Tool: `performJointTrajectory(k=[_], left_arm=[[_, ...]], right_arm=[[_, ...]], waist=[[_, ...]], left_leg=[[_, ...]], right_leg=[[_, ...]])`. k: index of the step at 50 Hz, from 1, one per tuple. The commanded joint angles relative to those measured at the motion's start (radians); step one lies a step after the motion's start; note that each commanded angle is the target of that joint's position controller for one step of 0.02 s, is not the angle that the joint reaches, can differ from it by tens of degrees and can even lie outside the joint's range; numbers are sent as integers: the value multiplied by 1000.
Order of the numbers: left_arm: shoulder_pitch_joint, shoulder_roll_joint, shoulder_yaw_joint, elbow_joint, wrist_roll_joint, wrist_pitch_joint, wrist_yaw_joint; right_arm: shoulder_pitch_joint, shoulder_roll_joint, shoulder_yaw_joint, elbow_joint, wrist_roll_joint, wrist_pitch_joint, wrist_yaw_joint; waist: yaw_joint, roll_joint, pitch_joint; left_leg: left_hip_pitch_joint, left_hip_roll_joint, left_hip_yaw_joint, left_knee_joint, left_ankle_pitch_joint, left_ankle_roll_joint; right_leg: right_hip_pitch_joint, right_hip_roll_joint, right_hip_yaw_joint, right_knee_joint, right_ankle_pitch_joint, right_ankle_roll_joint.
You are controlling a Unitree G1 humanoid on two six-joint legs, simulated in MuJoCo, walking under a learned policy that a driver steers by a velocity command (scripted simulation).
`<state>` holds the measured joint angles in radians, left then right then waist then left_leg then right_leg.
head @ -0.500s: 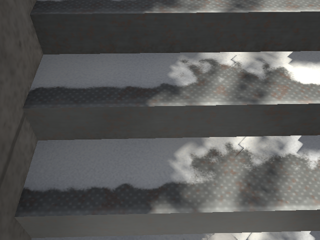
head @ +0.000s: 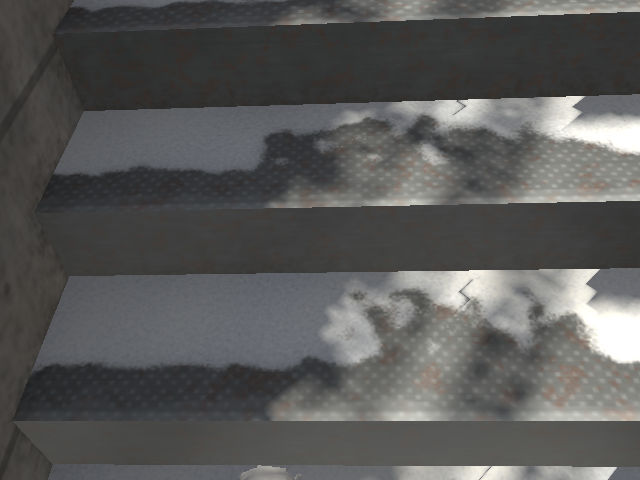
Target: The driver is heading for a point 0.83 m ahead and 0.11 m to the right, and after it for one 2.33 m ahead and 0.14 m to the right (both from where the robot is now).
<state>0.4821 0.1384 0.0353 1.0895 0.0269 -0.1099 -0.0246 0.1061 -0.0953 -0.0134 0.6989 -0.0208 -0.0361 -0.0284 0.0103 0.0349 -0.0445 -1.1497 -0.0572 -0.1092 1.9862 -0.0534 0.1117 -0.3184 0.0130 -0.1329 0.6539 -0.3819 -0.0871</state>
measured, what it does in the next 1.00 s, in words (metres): climbs: left foot 0.17 m higher, then right foot 0.17 m higher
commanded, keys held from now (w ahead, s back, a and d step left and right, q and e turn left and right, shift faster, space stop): w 1.00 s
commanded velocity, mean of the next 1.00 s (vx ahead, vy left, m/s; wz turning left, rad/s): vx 0.50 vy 0.00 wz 0.00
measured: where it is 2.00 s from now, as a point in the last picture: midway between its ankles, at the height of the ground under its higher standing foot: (353, 164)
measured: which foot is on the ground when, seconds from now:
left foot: up 0.00-0.22, down 0.24-0.80, up 0.82-1.00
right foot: down 0.00-0.26, up 0.28-0.76, down 0.78-1.00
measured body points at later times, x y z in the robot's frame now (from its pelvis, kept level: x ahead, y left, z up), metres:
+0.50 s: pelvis +0.29 +0.02 +0.16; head +0.28 +0.01 +0.61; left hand +0.48 +0.20 +0.08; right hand +0.22 -0.22 +0.01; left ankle +0.28 +0.06 -0.55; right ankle +0.31 -0.13 -0.27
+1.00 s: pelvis +0.59 -0.03 +0.33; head +0.58 -0.02 +0.78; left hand +0.59 +0.22 +0.18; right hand +0.79 -0.23 +0.26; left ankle +0.61 +0.10 -0.11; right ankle +0.60 -0.10 -0.38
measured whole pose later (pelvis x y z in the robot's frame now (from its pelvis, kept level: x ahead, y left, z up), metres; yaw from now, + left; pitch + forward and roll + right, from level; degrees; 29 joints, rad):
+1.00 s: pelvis +0.59 -0.03 +0.33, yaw +0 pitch +2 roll -3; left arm 0.39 0.20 0.06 1.07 0.03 -0.08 0.00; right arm 0.12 -0.10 -0.03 0.64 -0.01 -0.09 -0.01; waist -0.04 0.03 -0.09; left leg -1.07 -0.04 -0.13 2.07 -0.09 0.15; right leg -0.38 0.04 -0.18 0.73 -0.38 -0.08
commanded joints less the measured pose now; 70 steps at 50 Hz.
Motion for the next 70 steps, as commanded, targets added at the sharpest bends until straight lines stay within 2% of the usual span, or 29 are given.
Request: performJointTrajectory(k=[1, 8, 9, 11, 13, 14, 15, 17, 20, 25, 29, 34, 36, 38, 39, 40, 41, 43, 46, 49, 53, 58, 61, 62, 63, 64, 65, 67, 70], left_arm=[[8, 103, 7, -37, -5, -46, -1], [222, 95, 8, 32, -37, -18, 88], [78, 61, -14, -23, -59, -5, 91], [120, 209, 18, -45, -53, -37, 68], [131, 193, 30, -92, -63, -65, 31], [69, 156, 40, -132, -43, -63, -8], [-47, 123, 52, -200, 16, -52, -18], [-184, 13, 27, -317, 30, -45, -4], [-189, -133, -34, -367, 5, -4, 29], [-269, -106, -54, -358, -14, 50, 51], [-585, -116, -79, -555, -10, 52, 69], [-646, -128, -79, -571, -13, 84, 10], [-564, -118, -81, -551, -58, 71, 30], [-267, 37, -21, -469, -22, 85, 44], [-180, 108, 9, -431, 4, 82, 40], [-60, 201, 43, -368, 19, 80, 45], [-120, 214, 64, -360, 4, 106, 54], [-258, 122, 50, -273, -30, 72, 42], [-178, -75, -2, -90, 23, 26, 34], [-192, -52, -12, -60, 4, -13, 9], [-55, 111, 7, -26, -9, -58, 6], [59, 147, 26, -51, -30, -21, 70], [25, 268, 56, -117, -59, -37, 57], [-31, 284, 71, -141, -73, -55, 27], [50, 190, 55, -181, -86, -67, 0], [-1, 159, 65, -201, -73, -51, -23], [30, 82, 63, -217, -20, -27, -18], [-118, -3, 43, -319, 19, 17, 26], [-64, -58, 16, -342, 4, 63, 70]], right_arm=[[-104, 65, 33, -97, 6, 20, -21], [-289, 36, 74, -180, 11, 34, 21], [-204, 55, 88, -142, 37, 22, 23], [71, -42, 42, -49, 72, 21, -2], [277, -188, -14, 36, 4, 9, 3], [340, -260, -47, 76, -20, 32, -4], [246, -254, -67, 119, 5, 37, -5], [209, -140, -54, 205, 24, -1, -1], [272, 4, -20, 338, -15, -54, 12], [362, -36, 0, 377, 8, -106, 31], [454, -125, -13, 369, 10, -120, 25], [625, -124, -28, 352, 31, -100, -32], [529, -168, -32, 280, 44, -87, -34], [442, -275, -60, 247, 61, -117, 3], [419, -270, -69, 223, 50, -135, 20], [416, -170, -57, 152, 55, -145, 53], [358, -163, -74, 111, -8, -140, 73], [217, -50, -56, -25, -31, -130, 61], [174, 105, 16, -79, -10, -72, 29], [148, 76, 28, -76, 12, -29, 17], [-169, 69, 45, -234, 7, -19, -28], [-264, 103, 86, -296, 14, -1, 26], [96, -24, 27, -136, 40, 2, 8], [196, -88, 4, -99, 22, -4, 2], [272, -177, -24, -51, -27, -17, -12], [304, -215, -44, -31, -42, 3, -33], [169, -228, -57, -37, -21, 4, -22], [41, -123, -44, 51, -10, -6, -10], [107, 9, -9, 179, -10, -49, -2]], waist=[[-15, -145, 119], [56, -84, 75], [-41, -109, -12], [-139, -243, -214], [-182, -143, -348], [-209, 133, -334], [-144, 98, -216], [-62, -108, -8], [33, -113, 80], [36, -48, 148], [-12, 36, 186], [-106, 44, 13], [-12, 99, -133], [155, 203, -297], [191, 175, -349], [186, -113, -354], [162, -208, -347], [29, -62, -109], [-83, 21, 100], [-131, -6, 178], [-59, -85, 195], [19, -56, 9], [-122, -245, -313], [-167, -258, -358], [-142, -99, -433], [-185, 184, -440], [-98, 123, -403], [2, -63, -60], [72, -32, 67]], left_leg=[[-265, -33, 87, 285, -198, 12], [-32, 120, 322, -420, -332, 30], [361, 43, 380, -682, -337, 60], [683, -58, 360, -806, -398, 80], [957, 87, -77, -1087, -605, 180], [1011, 291, -697, -1534, -950, 339], [945, 314, -898, -1723, -1015, 310], [787, 299, -624, -1643, -693, 215], [744, 242, -281, -1582, -362, 134], [692, 213, -74, -1662, -237, 91], [897, 245, -99, -1768, -281, 88], [1112, 239, 13, -1973, 266, 110], [1019, 225, 134, -1769, 1305, 85], [1193, 293, 111, -1407, 1597, 87], [1093, 263, 100, -1162, 1362, 66], [661, 63, 90, -702, 599, -1], [518, -53, 8, -260, -51, -16], [267, 4, -18, 145, 39, -2], [40, 15, -82, 274, -44, 56], [18, 40, -40, 2, -47, 39], [-285, 67, 100, 235, -368, 34], [319, 146, 293, -575, -291, 43], [698, -26, 326, -842, -333, 46], [809, -14, 240, -1032, -217, 62], [1055, 206, -171, -1110, -93, 189], [1075, 395, -603, -1506, 149, 332], [966, 409, -647, -1532, 24, 313], [676, 333, -379, -1455, -407, 181], [597, 247, -168, -1474, -306, 98]], right_leg=[[58, -223, 249, -373, 374, -22], [333, -214, 175, -646, 629, -82], [194, -174, 51, -551, 1351, -85], [315, -272, 94, -237, 1949, -121], [181, -202, 106, 246, 1565, -80], [-109, 54, 143, 696, 603, -38], [-320, 82, 266, 1087, 294, -16], [-517, 58, 250, 1314, 370, -39], [-754, 56, 292, 1557, 268, -83], [-933, 20, 139, 1511, 253, -48], [-1229, -68, 93, 1554, -10, -56], [-806, -96, -75, 976, 45, -72], [-274, 47, -143, 665, -19, -93], [-71, 75, -74, 424, -30, -116], [93, 25, 92, 322, -106, -144], [294, -277, 703, 24, -242, -312], [199, -326, 1132, -350, -463, -338], [10, -332, 936, -359, -420, -254], [-169, -254, 479, -268, -41, -125], [-271, -189, 211, -336, 105, -68], [-22, -245, 221, -506, 247, -117], [59, -192, 112, -725, 541, -135], [384, -221, 65, -235, 1848, -111], [403, -215, 54, -39, 1768, -57], [90, -124, 113, 262, 1349, 13], [-105, 100, 142, 719, 197, 55], [-204, 95, 347, 1101, 140, 64], [-417, 28, 277, 1148, 261, 28], [-530, 53, 303, 1184, 224, 5]])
